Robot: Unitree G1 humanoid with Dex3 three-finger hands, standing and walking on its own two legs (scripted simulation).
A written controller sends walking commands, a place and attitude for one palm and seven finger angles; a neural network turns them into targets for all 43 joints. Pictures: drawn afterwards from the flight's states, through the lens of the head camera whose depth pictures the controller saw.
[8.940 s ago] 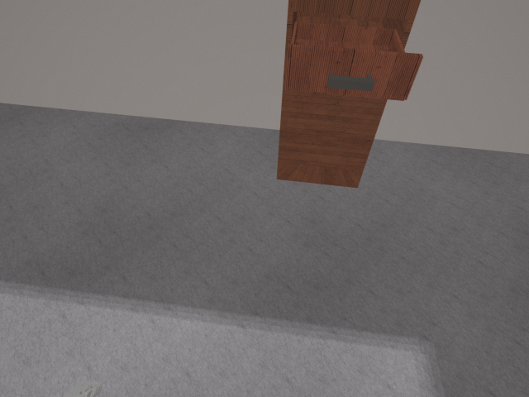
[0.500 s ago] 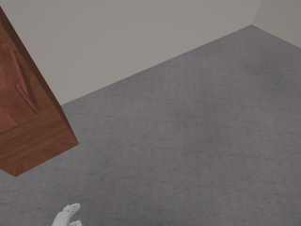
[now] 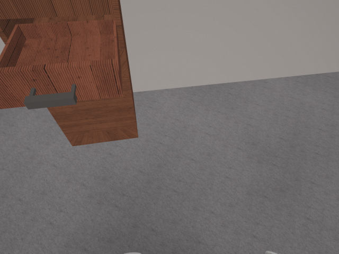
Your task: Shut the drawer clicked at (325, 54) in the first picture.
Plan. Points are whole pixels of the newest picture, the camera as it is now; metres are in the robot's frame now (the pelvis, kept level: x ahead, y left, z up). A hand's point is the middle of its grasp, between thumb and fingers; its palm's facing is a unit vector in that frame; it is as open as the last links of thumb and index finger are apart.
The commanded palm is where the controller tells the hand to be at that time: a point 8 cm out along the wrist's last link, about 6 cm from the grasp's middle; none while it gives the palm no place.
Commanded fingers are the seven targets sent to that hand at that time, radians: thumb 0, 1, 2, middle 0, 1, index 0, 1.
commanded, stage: turn to face it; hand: left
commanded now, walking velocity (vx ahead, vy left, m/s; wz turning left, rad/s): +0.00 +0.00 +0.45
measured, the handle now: (52, 94) +0.51 +0.40 +0.02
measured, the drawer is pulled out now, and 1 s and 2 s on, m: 0.29 0.29 0.29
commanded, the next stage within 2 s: take the last steps up to it in 0.48 s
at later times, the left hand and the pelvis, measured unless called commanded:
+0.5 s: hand out of the picture +0.08 +0.22 -0.14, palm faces +0.22 -0.94 -0.25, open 7.4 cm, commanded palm none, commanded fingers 0.00 0.90 0.90 -0.20 -0.30 -0.20 -0.30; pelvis +0.01 +0.01 +0.01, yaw +11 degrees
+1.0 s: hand out of the picture -0.10 +0.14 -0.13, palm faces +0.45 -0.86 -0.23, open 7.3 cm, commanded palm none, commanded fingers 0.00 0.90 0.90 -0.20 -0.30 -0.20 -0.30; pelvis +0.04 +0.01 +0.03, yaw +19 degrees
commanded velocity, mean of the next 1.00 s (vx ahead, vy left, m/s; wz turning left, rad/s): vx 0.13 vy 0.03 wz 0.21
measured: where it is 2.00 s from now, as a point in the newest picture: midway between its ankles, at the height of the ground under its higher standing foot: (141, 233)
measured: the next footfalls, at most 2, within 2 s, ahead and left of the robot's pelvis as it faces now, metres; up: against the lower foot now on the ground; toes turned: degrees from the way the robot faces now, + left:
right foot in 0.56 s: +0.07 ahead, -0.10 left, +0.00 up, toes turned +10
left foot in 1.14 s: +0.10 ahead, +0.20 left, +0.00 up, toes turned +25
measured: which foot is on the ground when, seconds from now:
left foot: down 0.00-0.56, up 0.58-1.00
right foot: down 0.00-0.00, up 0.02-0.54, down 0.56-1.00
